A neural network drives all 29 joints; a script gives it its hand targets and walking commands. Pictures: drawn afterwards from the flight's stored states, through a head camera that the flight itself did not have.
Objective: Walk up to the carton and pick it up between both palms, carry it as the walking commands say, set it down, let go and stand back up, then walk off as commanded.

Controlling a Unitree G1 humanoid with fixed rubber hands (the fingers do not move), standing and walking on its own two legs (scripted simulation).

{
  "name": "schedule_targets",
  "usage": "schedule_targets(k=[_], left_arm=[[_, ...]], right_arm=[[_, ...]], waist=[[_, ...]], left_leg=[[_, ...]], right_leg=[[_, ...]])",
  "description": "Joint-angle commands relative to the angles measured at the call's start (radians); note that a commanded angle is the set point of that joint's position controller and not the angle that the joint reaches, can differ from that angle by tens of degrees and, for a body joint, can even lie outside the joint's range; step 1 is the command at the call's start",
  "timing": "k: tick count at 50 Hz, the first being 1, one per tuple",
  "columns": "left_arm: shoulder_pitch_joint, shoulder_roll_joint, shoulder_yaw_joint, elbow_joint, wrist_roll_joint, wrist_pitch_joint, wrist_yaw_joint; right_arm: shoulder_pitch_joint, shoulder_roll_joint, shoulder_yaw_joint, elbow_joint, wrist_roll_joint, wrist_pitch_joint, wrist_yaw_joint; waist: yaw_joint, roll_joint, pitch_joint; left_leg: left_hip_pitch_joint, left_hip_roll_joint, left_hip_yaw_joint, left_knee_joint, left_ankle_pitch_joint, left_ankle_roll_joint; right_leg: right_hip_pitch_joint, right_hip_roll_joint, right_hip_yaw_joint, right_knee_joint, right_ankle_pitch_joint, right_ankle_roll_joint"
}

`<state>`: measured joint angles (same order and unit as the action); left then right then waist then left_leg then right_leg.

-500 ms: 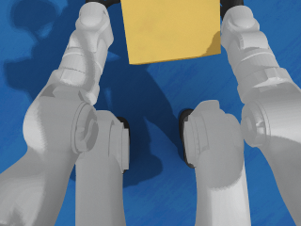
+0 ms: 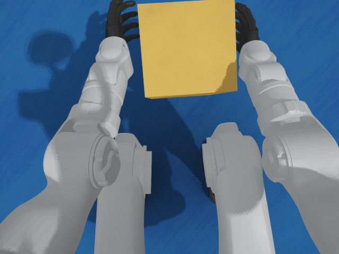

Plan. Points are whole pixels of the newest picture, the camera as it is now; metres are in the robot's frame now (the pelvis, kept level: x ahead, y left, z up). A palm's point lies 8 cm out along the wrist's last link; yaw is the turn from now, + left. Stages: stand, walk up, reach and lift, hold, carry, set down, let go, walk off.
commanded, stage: reach and lift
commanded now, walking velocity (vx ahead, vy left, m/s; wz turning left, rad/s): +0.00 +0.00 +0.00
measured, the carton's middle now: (182, 61) +0.47 -0.05 -0.22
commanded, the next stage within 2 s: none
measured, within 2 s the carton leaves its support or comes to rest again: neither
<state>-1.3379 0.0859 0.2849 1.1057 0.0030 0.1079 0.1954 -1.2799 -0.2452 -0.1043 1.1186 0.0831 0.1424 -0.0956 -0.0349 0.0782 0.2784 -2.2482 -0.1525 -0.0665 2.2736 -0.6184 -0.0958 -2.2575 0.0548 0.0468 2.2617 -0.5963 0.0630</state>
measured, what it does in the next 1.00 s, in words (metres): rises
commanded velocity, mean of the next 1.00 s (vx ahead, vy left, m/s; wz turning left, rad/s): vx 0.00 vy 0.00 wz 0.00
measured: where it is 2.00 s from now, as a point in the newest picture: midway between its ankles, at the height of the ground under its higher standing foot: (176, 185)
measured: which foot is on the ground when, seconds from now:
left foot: down 0.00-1.00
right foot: down 0.00-1.00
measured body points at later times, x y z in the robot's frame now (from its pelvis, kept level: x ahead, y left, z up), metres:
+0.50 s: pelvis -0.02 +0.00 +0.03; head +0.33 -0.05 +0.28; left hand +0.54 +0.08 -0.11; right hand +0.50 -0.18 -0.15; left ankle +0.11 +0.13 -0.32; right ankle +0.11 -0.13 -0.32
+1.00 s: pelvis -0.03 +0.00 +0.06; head +0.32 -0.04 +0.33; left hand +0.53 +0.09 -0.06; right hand +0.50 -0.17 -0.09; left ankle +0.11 +0.13 -0.32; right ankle +0.11 -0.13 -0.32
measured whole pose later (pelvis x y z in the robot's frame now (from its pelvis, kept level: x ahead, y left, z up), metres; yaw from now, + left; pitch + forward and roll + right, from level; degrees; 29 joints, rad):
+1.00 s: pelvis -0.03 +0.00 +0.06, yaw -2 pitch +26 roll +0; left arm -1.35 0.06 0.38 0.65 0.05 0.30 0.20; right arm -1.34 -0.17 -0.25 0.69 -0.02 0.38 -0.13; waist -0.03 0.06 0.52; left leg -1.96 -0.15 -0.09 2.07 -0.56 -0.11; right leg -1.98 0.12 0.08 2.05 -0.51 0.08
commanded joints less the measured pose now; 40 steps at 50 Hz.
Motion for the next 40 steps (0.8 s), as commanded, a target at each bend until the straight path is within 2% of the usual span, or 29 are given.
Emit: schedule_targets(k=[1,2,5,6,9,11,12,13,16,20,22,25,26,27,29,32,35,36,37,40], left_arm=[[-0.526,-1.001,-0.268,-0.182,-0.053,-0.008,-0.231],[-0.528,-1.014,-0.276,-0.187,-0.057,-0.001,-0.229],[-0.557,-1.042,-0.287,-0.212,-0.059,0.021,-0.230],[-0.560,-1.047,-0.293,-0.215,-0.057,0.032,-0.230],[-0.583,-1.076,-0.309,-0.252,-0.071,0.064,-0.237],[-0.584,-1.086,-0.310,-0.259,-0.070,0.087,-0.244],[-0.585,-1.099,-0.307,-0.247,-0.069,0.098,-0.251],[-0.551,-1.125,-0.293,-0.188,-0.052,0.113,-0.257],[-0.581,-1.138,-0.316,-0.268,-0.066,0.124,-0.259],[-0.631,-1.177,-0.376,-0.372,-0.103,0.131,-0.251],[-0.627,-1.177,-0.374,-0.365,-0.104,0.141,-0.249],[-0.605,-1.156,-0.338,-0.313,-0.074,0.155,-0.253],[-0.598,-1.134,-0.319,-0.300,-0.061,0.158,-0.255],[-0.604,-1.120,-0.322,-0.318,-0.055,0.159,-0.256],[-0.642,-1.098,-0.331,-0.351,-0.051,0.163,-0.257],[-0.701,-1.073,-0.353,-0.399,-0.060,0.166,-0.255],[-0.724,-1.072,-0.371,-0.410,-0.065,0.177,-0.259],[-0.726,-1.080,-0.383,-0.423,-0.065,0.180,-0.261],[-0.736,-1.080,-0.398,-0.448,-0.068,0.182,-0.260],[-0.744,-1.102,-0.438,-0.482,-0.080,0.191,-0.260]], right_arm=[[-0.811,0.877,0.240,-0.446,0.073,-0.085,0.226],[-0.823,0.879,0.241,-0.459,0.078,-0.083,0.226],[-0.851,0.881,0.243,-0.485,0.076,-0.061,0.229],[-0.867,0.891,0.247,-0.498,0.081,-0.053,0.232],[-0.896,0.896,0.262,-0.542,0.077,-0.025,0.240],[-0.907,0.922,0.271,-0.557,0.077,-0.001,0.250],[-0.906,0.939,0.269,-0.543,0.076,0.010,0.259],[-0.908,0.947,0.264,-0.544,0.068,0.017,0.265],[-0.944,0.997,0.295,-0.634,0.078,0.031,0.275],[-0.992,1.029,0.350,-0.726,0.093,0.046,0.262],[-1.014,1.029,0.366,-0.760,0.093,0.053,0.254],[-1.026,1.028,0.371,-0.752,0.069,0.067,0.245],[-1.040,1.035,0.377,-0.747,0.065,0.071,0.242],[-1.051,1.043,0.398,-0.762,0.068,0.076,0.240],[-1.059,1.040,0.413,-0.755,0.063,0.088,0.234],[-1.057,1.061,0.420,-0.744,0.072,0.101,0.221],[-1.047,1.073,0.405,-0.723,0.069,0.110,0.209],[-1.026,1.090,0.401,-0.717,0.067,0.114,0.204],[-1.021,1.095,0.405,-0.725,0.075,0.118,0.202],[-0.967,1.118,0.396,-0.705,0.063,0.135,0.198]], waist=[[-0.058,-0.042,-1.234],[-0.057,-0.022,-1.266],[-0.070,-0.023,-1.350],[-0.064,-0.018,-1.391],[-0.083,-0.027,-1.538],[-0.073,-0.042,-1.611],[-0.070,-0.041,-1.611],[-0.084,-0.035,-1.560],[-0.066,-0.075,-1.662],[-0.064,-0.087,-1.848],[-0.058,-0.103,-1.868],[-0.037,-0.146,-1.783],[-0.013,-0.161,-1.750],[0.006,-0.164,-1.766],[0.014,-0.184,-1.795],[0.026,-0.177,-1.837],[0.028,-0.164,-1.855],[0.019,-0.156,-1.873],[0.029,-0.146,-1.911],[0.001,-0.131,-1.956]], left_leg=[[0.553,-0.056,0.125,-0.199,0.392,0.067],[0.588,-0.056,0.124,-0.207,0.386,0.063],[0.639,-0.054,0.127,-0.222,0.361,0.060],[0.672,-0.050,0.127,-0.230,0.345,0.059],[0.751,-0.047,0.135,-0.241,0.349,0.052],[0.789,-0.043,0.141,-0.254,0.342,0.053],[0.786,-0.039,0.143,-0.262,0.327,0.052],[0.763,-0.037,0.154,-0.259,0.318,0.053],[0.774,-0.044,0.161,-0.265,0.372,0.061],[0.825,-0.051,0.157,-0.263,0.438,0.060],[0.811,-0.050,0.161,-0.269,0.423,0.063],[0.738,-0.046,0.168,-0.288,0.355,0.072],[0.714,-0.043,0.169,-0.293,0.325,0.079],[0.724,-0.042,0.175,-0.299,0.325,0.081],[0.722,-0.039,0.180,-0.306,0.310,0.083],[0.746,-0.031,0.182,-0.317,0.293,0.088],[0.754,-0.028,0.189,-0.333,0.276,0.088],[0.761,-0.027,0.185,-0.339,0.278,0.087],[0.785,-0.028,0.188,-0.350,0.288,0.085],[0.810,-0.032,0.186,-0.364,0.300,0.079]], right_leg=[[0.596,0.084,-0.110,-0.200,0.451,-0.039],[0.593,0.081,-0.115,-0.205,0.435,-0.040],[0.619,0.079,-0.131,-0.214,0.403,-0.044],[0.640,0.076,-0.136,-0.218,0.388,-0.045],[0.718,0.071,-0.154,-0.234,0.380,-0.047],[0.762,0.069,-0.161,-0.245,0.364,-0.046],[0.771,0.066,-0.166,-0.247,0.351,-0.047],[0.748,0.063,-0.173,-0.257,0.345,-0.046],[0.831,0.075,-0.171,-0.271,0.406,-0.040],[0.936,0.081,-0.166,-0.272,0.480,-0.033],[0.970,0.083,-0.161,-0.288,0.475,-0.030],[0.964,0.083,-0.158,-0.319,0.419,-0.024],[0.967,0.083,-0.153,-0.325,0.393,-0.019],[0.991,0.084,-0.148,-0.335,0.395,-0.017],[1.040,0.086,-0.138,-0.349,0.391,-0.015],[1.072,0.087,-0.127,-0.361,0.367,-0.014],[1.095,0.090,-0.126,-0.377,0.350,-0.016],[1.105,0.092,-0.126,-0.382,0.357,-0.016],[1.116,0.092,-0.127,-0.384,0.364,-0.016],[1.129,0.097,-0.134,-0.392,0.384,-0.020]])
